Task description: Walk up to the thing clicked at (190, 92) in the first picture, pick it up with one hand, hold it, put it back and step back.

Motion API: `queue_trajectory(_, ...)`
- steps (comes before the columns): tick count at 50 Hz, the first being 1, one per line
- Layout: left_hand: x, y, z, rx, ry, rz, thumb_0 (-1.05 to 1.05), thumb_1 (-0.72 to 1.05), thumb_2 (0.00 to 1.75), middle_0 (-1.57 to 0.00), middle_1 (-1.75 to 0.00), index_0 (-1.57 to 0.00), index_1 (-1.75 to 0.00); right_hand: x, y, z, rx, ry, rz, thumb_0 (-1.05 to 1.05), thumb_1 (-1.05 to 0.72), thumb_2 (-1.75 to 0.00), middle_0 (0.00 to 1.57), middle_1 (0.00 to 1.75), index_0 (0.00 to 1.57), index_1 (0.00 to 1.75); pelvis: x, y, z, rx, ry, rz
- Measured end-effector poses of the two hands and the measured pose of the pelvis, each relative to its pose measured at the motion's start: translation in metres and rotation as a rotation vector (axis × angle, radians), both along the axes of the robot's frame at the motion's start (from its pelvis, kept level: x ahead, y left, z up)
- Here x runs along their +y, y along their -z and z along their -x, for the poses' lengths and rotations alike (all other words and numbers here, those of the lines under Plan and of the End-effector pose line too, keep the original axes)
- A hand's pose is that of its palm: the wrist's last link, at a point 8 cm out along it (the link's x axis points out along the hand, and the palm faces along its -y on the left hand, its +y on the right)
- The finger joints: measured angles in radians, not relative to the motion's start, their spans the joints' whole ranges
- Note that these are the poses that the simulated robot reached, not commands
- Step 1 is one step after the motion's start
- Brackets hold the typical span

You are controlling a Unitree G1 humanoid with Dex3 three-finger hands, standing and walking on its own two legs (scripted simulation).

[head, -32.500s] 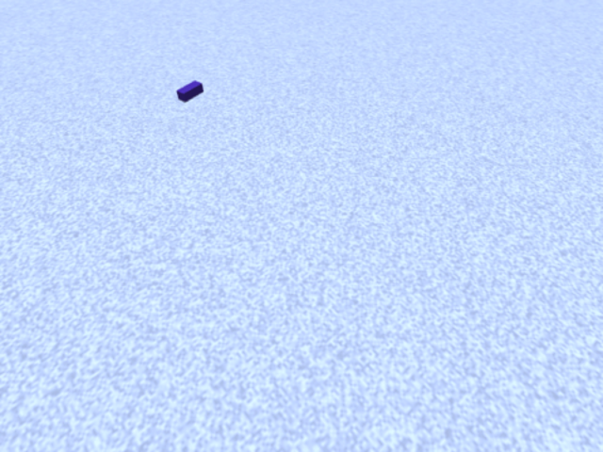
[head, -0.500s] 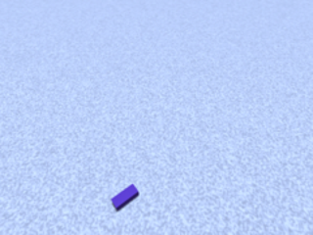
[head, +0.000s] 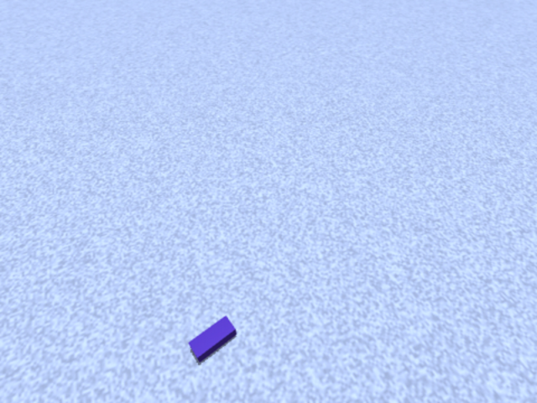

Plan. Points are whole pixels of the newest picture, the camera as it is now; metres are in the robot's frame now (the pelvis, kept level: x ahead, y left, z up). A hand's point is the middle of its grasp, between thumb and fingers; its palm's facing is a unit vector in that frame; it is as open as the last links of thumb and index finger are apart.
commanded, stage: stand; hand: left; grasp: from above
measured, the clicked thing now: (213, 338) +0.46 +0.21 -0.75
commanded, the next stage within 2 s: step back in 0.84 s
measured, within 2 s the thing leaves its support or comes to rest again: neither
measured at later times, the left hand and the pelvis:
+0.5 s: hand out of the picture +0.07 +0.25 -0.16, palm faces +0.01 -0.94 -0.34, open 7.4 cm; pelvis +0.00 +0.00 +0.00, yaw +0 degrees
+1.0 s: hand out of the picture +0.08 +0.27 -0.16, palm faces +0.02 -0.93 -0.37, open 7.4 cm; pelvis -0.02 +0.01 -0.01, yaw +0 degrees
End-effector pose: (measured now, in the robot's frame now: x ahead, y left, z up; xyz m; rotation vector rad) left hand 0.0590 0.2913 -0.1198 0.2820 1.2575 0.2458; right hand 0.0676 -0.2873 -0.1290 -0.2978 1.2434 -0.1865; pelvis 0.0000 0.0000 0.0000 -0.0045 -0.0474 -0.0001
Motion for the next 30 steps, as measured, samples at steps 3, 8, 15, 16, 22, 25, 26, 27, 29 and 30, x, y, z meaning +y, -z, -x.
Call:
queue_trajectory(3,0.0002,-0.0006,-0.0021,-0.004,0.001,-0.001,0.01,0.90,0.90,-0.20,-0.30,-0.20,-0.30,-0.0013,-0.0007,-0.0018,-0.003,-0.001,0.002,0.00,-0.91,-0.90,0.20,0.30,0.21,0.30,-0.0002,-0.0001,-0.0008,0.001,0.000,0.000)
queue_trajectory(8,0.0004,-0.0013,-0.0049,-0.009,0.005,-0.002,0.01,0.90,0.90,-0.20,-0.30,-0.20,-0.30,-0.0030,-0.0012,-0.0032,-0.005,-0.001,0.005,0.00,-0.91,-0.90,0.20,0.30,0.21,0.30,-0.0005,-0.0001,-0.0014,0.001,0.000,-0.001)
queue_trajectory(15,0.0006,-0.0013,-0.0058,-0.009,0.010,-0.002,0.01,0.90,0.90,-0.20,-0.30,-0.20,-0.30,-0.0038,-0.0016,-0.0022,0.001,0.003,0.004,0.00,-0.91,-0.90,0.20,0.30,0.21,0.30,-0.0012,-0.0003,-0.0023,0.003,0.000,-0.001)
queue_trajectory(16,0.0006,-0.0012,-0.0057,-0.008,0.010,-0.001,0.01,0.90,0.90,-0.20,-0.30,-0.20,-0.30,-0.0039,-0.0016,-0.0019,0.002,0.003,0.004,0.00,-0.91,-0.90,0.20,0.30,0.21,0.30,-0.0013,-0.0003,-0.0024,0.004,0.001,-0.001)
queue_trajectory(22,0.0002,-0.0004,-0.0052,-0.002,0.013,0.001,0.01,0.90,0.90,-0.20,-0.30,-0.20,-0.30,-0.0046,-0.0018,-0.0005,0.006,0.005,0.004,0.00,-0.91,-0.90,0.20,0.30,0.21,0.30,-0.0014,-0.0003,-0.0033,0.006,0.003,-0.001)
queue_trajectory(25,0.0001,-0.0004,-0.0053,-0.001,0.015,0.002,0.01,0.90,0.90,-0.20,-0.30,-0.20,-0.30,-0.0049,-0.0018,-0.0002,0.008,0.006,0.005,0.00,-0.91,-0.90,0.20,0.30,0.21,0.30,-0.0013,-0.0003,-0.0037,0.006,0.004,-0.002)
queue_trajectory(26,0.0000,-0.0004,-0.0055,-0.001,0.016,0.002,0.01,0.90,0.90,-0.20,-0.30,-0.20,-0.30,-0.0050,-0.0018,-0.0002,0.008,0.006,0.005,0.00,-0.91,-0.90,0.20,0.30,0.21,0.30,-0.0013,-0.0003,-0.0038,0.006,0.003,-0.002)
queue_trajectory(27,0.0001,-0.0004,-0.0057,-0.001,0.017,0.002,0.01,0.90,0.90,-0.20,-0.30,-0.20,-0.30,-0.0051,-0.0018,-0.0002,0.008,0.006,0.005,0.00,-0.91,-0.90,0.20,0.30,0.21,0.30,-0.0013,-0.0003,-0.0039,0.006,0.004,-0.002)
queue_trajectory(29,0.0001,-0.0004,-0.0062,-0.002,0.019,0.001,0.01,0.90,0.90,-0.20,-0.30,-0.20,-0.30,-0.0052,-0.0021,-0.0003,0.008,0.007,0.005,0.00,-0.91,-0.90,0.20,0.30,0.21,0.30,-0.0014,-0.0003,-0.0040,0.006,0.004,-0.002)
queue_trajectory(30,0.0001,-0.0005,-0.0066,-0.004,0.019,0.001,0.01,0.90,0.90,-0.20,-0.30,-0.20,-0.30,-0.0053,-0.0022,-0.0004,0.007,0.007,0.005,0.00,-0.91,-0.90,0.20,0.30,0.21,0.30,-0.0014,-0.0003,-0.0040,0.005,0.004,-0.002)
